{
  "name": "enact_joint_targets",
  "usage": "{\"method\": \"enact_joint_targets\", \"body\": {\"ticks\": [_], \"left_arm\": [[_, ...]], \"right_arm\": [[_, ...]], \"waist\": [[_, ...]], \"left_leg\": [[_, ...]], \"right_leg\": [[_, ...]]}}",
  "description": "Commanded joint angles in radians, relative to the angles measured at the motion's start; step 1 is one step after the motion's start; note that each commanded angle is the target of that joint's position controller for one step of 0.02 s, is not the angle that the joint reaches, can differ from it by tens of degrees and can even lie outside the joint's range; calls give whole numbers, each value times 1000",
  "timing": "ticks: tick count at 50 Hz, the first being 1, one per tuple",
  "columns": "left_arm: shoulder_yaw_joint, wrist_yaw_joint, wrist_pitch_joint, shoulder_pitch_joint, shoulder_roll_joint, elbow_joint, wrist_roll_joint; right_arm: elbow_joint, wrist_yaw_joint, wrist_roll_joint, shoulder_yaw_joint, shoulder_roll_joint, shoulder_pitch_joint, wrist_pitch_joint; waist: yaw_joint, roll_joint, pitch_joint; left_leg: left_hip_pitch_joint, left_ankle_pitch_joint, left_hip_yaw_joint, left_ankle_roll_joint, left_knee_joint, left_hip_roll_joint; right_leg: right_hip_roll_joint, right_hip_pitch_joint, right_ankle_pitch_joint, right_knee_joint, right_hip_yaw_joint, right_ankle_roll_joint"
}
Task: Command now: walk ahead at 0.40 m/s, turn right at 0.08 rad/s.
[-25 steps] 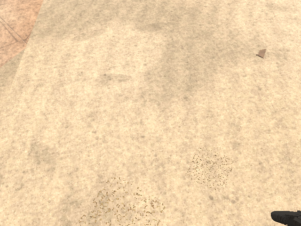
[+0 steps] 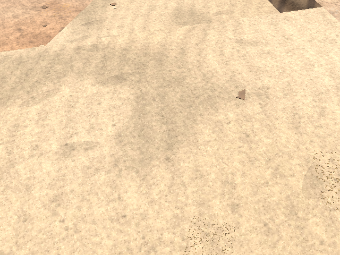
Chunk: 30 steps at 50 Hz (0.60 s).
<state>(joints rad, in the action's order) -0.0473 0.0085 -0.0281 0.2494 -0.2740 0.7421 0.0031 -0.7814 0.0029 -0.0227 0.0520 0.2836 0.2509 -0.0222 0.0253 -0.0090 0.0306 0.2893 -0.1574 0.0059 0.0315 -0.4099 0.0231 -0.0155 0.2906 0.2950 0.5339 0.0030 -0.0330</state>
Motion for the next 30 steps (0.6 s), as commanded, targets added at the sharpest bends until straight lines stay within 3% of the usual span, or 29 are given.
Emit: {"method": "enact_joint_targets", "body": {"ticks": [1, 2, 3, 4, 5, 7, 8, 11, 13, 16, 19, 20, 21, 22, 23, 24, 25, 26, 27, 28, 29, 30], "left_arm": [[-33, 6, -23, 177, -112, -6, -2], [-55, 10, -21, 227, -200, 2, -5], [-69, 5, -28, 228, -241, 2, -16], [-54, 7, -42, 184, -190, -10, -15], [-43, 5, -51, 153, -154, -16, -8], [-36, 3, -52, 135, -137, -19, 2], [-33, 4, -51, 140, -132, -16, -2], [-34, 6, -47, 152, -134, -3, -1], [-39, 6, -44, 180, -148, 12, 4], [-46, 3, -41, 216, -172, 37, 13], [-54, 5, -33, 212, -188, 56, 19], [-56, 6, -29, 198, -197, 57, 19], [-54, 8, -24, 189, -194, 58, 20], [-45, 12, -23, 190, -173, 51, 11], [-14, 9, -34, 265, -81, 14, -3], [3, 6, -56, 312, -31, 29, 5], [-26, -1, -69, 202, -138, 16, 35], [-31, -3, -77, 115, -160, -9, 43], [-31, 3, -79, 76, -151, -12, 28], [-34, 5, -73, 75, -137, -8, 16], [-32, 3, -63, 101, -115, 0, 14], [-29, 3, -54, 118, -93, 8, 14]], "right_arm": [[92, 3, 5, 6, 62, -129, -16], [124, 9, 11, -11, -6, -152, -35], [145, 8, 0, 8, 76, -189, -55], [137, 11, -10, 24, 120, -167, -66], [118, 17, -6, 26, 123, -143, -69], [106, 23, 15, 27, 112, -152, -74], [104, 27, 18, 22, 92, -165, -74], [115, 37, 13, 4, 42, -219, -68], [132, 43, 8, -6, 26, -276, -67], [154, 54, 0, -7, 39, -331, -70], [160, 60, -1, 1, 75, -317, -75], [150, 58, 3, 10, 95, -271, -77], [118, 50, 10, 27, 124, -166, -75], [72, 39, 11, 50, 170, -2, -72], [51, 29, 36, 72, 272, 148, -67], [25, 37, 20, 67, 259, 201, -60], [26, 32, 10, 44, 185, 146, -59], [35, 28, 8, 35, 157, 71, -57], [42, 27, 15, 27, 133, 10, -57], [48, 30, 28, 20, 107, -31, -60], [48, 31, 37, 17, 93, -52, -64], [43, 31, 33, 18, 89, -58, -70]], "waist": [[-114, -12, 17], [-113, 207, -2], [-132, 234, -91], [-97, 183, -123], [-77, 165, -118], [-73, 128, -104], [-74, 118, -96], [-87, 124, -89], [-108, 127, -102], [-122, 129, -125], [-88, 137, -125], [-55, 142, -94], [4, 131, -23], [77, 110, 92], [90, -96, 283], [80, -282, 405], [92, -198, 248], [72, -140, 117], [42, -71, 47], [7, -72, 4], [-22, -97, 2], [-37, -97, -1]], "left_leg": [[258, -374, 152, 70, -12, -128], [454, -313, -25, 2, -293, 6], [581, -344, 18, 8, -450, -18], [632, -276, 66, 14, -528, -65], [649, -207, 69, 13, -545, -80], [630, -88, 58, -6, -513, -105], [589, -28, 38, -19, -494, -101], [445, 111, -9, -52, -349, -82], [364, 168, -24, -55, -243, -65], [313, 171, -25, -36, -160, -54], [268, 101, -19, 10, -109, -51], [193, 77, -38, 29, -95, -30], [40, 76, -63, 56, -77, -2], [-212, 96, -35, 90, -102, -33], [-633, 38, 332, 218, -120, -298], [-739, -206, 712, 299, 65, -415], [-630, -306, 644, 248, 114, -380], [-485, -256, 512, 215, 130, -349], [-347, -157, 415, 201, 154, -309], [-240, -68, 339, 194, 185, -270], [-176, -26, 298, 196, 214, -250], [-141, 8, 267, 207, 240, -242]], "right_leg": [[-102, -295, 91, -172, -134, -77], [-281, -367, 341, -305, -433, -168], [-381, -306, 442, -396, -632, -251], [-361, -309, 416, -388, -601, -242], [-320, -330, 330, -382, -524, -212], [-268, -342, 124, -388, -390, -173], [-241, -317, 20, -395, -327, -165], [-179, -233, -156, -400, -172, -148], [-169, -194, -193, -395, -126, -142], [-205, -210, -201, -379, -132, -142], [-250, -285, -315, -330, -144, -124], [-245, -302, -469, -269, -129, -110], [-210, -293, -655, -140, -87, -88], [-164, -194, -679, 63, -44, -56], [-60, 160, -358, 460, 9, 11], [62, 352, 283, 679, -97, 33], [-1, 464, 254, 771, -138, 20], [-50, 496, 160, 757, -98, 6], [-87, 460, 77, 707, -77, 5], [-116, 407, 19, 656, -78, 7], [-131, 348, -15, 634, -84, 11], [-135, 323, -27, 614, -79, 17]]}}
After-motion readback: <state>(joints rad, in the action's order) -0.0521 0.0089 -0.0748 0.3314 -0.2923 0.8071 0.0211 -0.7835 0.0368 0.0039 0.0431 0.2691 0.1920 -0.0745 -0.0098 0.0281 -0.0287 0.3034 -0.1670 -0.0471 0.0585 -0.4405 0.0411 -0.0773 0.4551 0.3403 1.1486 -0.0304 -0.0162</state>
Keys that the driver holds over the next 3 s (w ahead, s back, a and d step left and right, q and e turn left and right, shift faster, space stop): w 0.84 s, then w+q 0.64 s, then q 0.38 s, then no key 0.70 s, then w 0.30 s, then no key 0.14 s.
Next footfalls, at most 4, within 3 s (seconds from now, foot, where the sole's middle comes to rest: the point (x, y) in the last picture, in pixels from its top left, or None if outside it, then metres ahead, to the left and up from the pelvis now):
0.02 right None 0.04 -0.12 -0.78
0.44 left None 0.35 0.14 -0.78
0.96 right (202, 223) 0.66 -0.10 -0.78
1.50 left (132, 178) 0.89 0.20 -0.78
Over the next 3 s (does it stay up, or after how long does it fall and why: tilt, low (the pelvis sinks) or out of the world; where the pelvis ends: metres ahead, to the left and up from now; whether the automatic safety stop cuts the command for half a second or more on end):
stays up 1.09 0.22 0.01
